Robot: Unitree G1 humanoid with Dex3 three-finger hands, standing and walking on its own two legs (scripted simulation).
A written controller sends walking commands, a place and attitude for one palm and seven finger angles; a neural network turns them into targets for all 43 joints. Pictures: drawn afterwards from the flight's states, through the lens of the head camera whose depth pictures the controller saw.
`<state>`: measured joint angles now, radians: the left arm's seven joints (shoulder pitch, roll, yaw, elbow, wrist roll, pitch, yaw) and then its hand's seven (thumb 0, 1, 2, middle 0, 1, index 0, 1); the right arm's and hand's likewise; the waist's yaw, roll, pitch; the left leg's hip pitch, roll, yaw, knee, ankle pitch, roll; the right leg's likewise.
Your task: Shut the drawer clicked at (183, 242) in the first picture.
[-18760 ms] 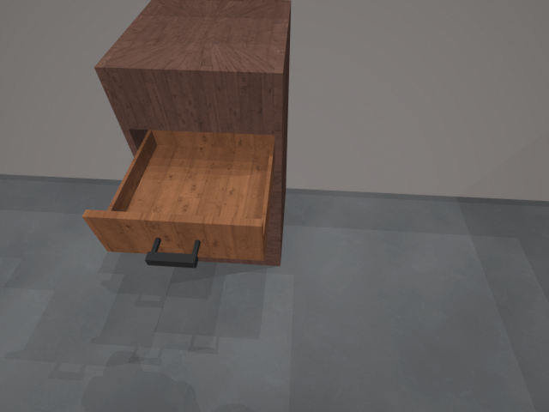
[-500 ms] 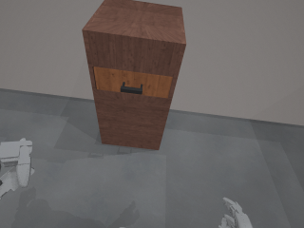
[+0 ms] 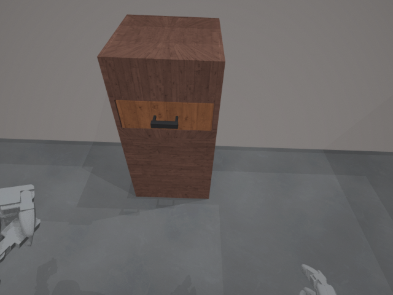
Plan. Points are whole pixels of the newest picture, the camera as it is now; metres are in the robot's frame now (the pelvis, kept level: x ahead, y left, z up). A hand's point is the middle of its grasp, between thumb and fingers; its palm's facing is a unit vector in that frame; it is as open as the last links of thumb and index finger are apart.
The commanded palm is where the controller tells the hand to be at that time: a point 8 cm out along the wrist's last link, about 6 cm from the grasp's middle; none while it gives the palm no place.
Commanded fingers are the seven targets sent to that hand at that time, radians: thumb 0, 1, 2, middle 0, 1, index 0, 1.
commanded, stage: stop stepping back and stand still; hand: left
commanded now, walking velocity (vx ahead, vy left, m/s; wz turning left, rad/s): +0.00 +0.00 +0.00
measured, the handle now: (165, 121) +0.78 +0.16 -0.14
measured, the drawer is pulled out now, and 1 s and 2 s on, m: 0.00 0.00 0.00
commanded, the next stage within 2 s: let the arm hang, fingers relaxed in 0.58 s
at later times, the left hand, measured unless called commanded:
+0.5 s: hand (78, 192) +0.24 +0.21 +0.16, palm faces +0.31 -0.82 -0.48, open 3.2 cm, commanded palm +0.18 +0.25 +0.18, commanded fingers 0.00 0.90 0.90 -1.40 -1.60 -1.40 -1.60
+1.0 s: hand out of the picture +0.06 +0.18 -0.18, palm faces +0.10 -0.97 -0.21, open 3.2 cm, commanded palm none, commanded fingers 0.00 0.90 0.90 -0.72 -0.86 -0.72 -0.86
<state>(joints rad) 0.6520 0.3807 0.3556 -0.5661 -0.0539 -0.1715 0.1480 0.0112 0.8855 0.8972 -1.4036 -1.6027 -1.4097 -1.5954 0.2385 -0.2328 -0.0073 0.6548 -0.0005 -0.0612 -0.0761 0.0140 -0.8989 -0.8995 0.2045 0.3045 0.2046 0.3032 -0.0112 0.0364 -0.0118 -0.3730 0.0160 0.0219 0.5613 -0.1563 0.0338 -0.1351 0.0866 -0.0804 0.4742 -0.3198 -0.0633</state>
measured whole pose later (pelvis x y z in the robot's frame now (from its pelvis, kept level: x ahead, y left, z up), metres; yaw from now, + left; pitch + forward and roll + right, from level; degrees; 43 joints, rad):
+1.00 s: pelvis +0.03 -0.01 +0.00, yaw +2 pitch -2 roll -1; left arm 0.29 0.19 0.05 0.90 0.00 0.06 0.05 0.01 0.90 0.90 -1.05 -1.27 -1.06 -1.27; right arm 0.25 -0.20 0.01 0.92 -0.03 0.04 -0.02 0.01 -0.90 -0.90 0.20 0.30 0.20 0.30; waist -0.01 -0.05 0.07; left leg -0.35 -0.03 -0.01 0.60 -0.22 0.04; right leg -0.11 0.04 -0.11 0.55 -0.41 -0.06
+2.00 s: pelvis +0.02 -0.02 +0.01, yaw +1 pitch -2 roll +0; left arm 0.37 0.08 0.01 1.14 0.01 -0.01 0.05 0.00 0.91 0.90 -0.20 -0.30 -0.20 -0.30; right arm 0.33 -0.09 -0.01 1.15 -0.02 0.01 -0.05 0.00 -0.91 -0.90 0.20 0.30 0.20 0.30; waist -0.01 0.02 0.05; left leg -0.28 -0.02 0.00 0.45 -0.14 0.02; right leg -0.06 0.06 -0.10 0.42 -0.33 -0.08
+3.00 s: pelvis +0.05 -0.04 +0.01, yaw +1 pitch -2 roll +1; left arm 0.36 0.08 0.01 1.13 0.00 -0.01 0.06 0.00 0.91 0.90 -0.20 -0.30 -0.20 -0.30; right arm 0.31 -0.10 0.00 1.15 -0.01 0.01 -0.06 0.00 -0.91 -0.90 0.20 0.30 0.20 0.30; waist 0.00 0.00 0.06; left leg -0.24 0.00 0.01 0.47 -0.20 0.00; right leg 0.00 0.08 -0.08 0.39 -0.35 -0.10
